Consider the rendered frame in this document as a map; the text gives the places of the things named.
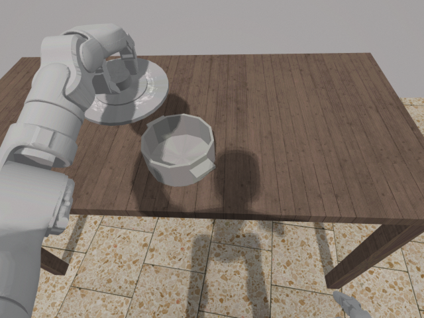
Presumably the pot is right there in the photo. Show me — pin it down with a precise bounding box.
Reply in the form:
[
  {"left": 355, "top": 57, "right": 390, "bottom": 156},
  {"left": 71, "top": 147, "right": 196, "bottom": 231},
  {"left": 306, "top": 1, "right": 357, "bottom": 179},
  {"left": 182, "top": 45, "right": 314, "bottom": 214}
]
[{"left": 141, "top": 113, "right": 216, "bottom": 187}]

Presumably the left robot forearm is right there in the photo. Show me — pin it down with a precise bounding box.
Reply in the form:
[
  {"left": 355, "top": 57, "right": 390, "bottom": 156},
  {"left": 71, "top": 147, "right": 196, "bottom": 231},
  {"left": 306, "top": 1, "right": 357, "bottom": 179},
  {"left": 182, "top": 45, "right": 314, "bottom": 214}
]
[{"left": 0, "top": 29, "right": 104, "bottom": 171}]

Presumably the lid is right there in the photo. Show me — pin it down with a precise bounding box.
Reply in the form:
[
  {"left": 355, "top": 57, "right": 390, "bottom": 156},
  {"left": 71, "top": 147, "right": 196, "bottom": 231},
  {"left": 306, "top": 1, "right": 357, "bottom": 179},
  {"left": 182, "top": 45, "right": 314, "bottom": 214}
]
[{"left": 85, "top": 58, "right": 169, "bottom": 126}]

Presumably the table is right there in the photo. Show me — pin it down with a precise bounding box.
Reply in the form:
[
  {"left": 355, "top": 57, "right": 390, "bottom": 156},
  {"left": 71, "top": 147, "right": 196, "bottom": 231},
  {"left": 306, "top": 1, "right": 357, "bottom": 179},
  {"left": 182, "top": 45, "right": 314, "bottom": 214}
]
[{"left": 0, "top": 53, "right": 424, "bottom": 289}]

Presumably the left robot upper arm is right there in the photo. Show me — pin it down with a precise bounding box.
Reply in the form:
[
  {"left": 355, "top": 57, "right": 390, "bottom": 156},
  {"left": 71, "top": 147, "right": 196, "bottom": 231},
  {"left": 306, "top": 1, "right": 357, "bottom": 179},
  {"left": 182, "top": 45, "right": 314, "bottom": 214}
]
[{"left": 0, "top": 161, "right": 75, "bottom": 318}]

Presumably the left robot hand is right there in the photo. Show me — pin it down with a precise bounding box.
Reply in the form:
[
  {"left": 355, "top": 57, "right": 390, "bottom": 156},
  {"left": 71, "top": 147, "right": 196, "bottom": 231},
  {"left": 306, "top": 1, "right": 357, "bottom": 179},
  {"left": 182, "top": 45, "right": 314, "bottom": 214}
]
[{"left": 71, "top": 23, "right": 138, "bottom": 95}]

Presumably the knob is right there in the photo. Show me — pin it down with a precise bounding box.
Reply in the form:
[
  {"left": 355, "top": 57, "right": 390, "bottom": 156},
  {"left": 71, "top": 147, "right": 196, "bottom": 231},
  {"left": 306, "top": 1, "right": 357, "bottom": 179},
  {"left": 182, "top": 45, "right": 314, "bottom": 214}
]
[{"left": 108, "top": 66, "right": 132, "bottom": 91}]

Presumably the right robot hand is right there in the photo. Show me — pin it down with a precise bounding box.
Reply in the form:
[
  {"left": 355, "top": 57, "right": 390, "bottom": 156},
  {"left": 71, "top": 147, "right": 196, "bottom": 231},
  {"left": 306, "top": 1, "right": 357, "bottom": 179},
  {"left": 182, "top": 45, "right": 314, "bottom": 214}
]
[{"left": 333, "top": 291, "right": 372, "bottom": 318}]

